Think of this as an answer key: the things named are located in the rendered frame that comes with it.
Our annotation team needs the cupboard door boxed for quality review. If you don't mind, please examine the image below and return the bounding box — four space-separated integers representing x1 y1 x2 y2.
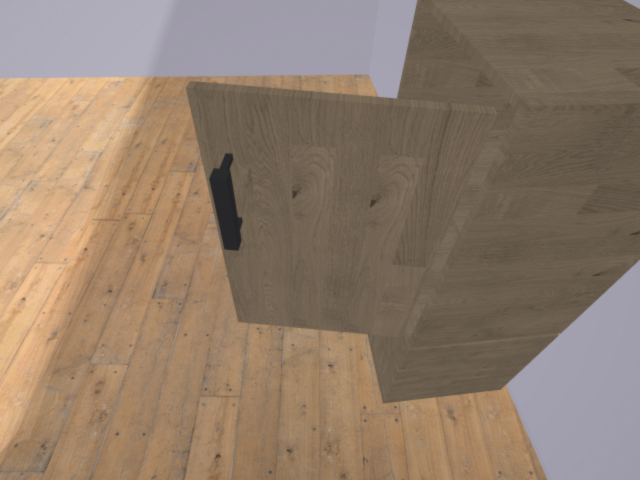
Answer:
186 81 497 337

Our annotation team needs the handle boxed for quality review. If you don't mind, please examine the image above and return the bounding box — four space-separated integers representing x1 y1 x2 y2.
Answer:
209 153 243 251

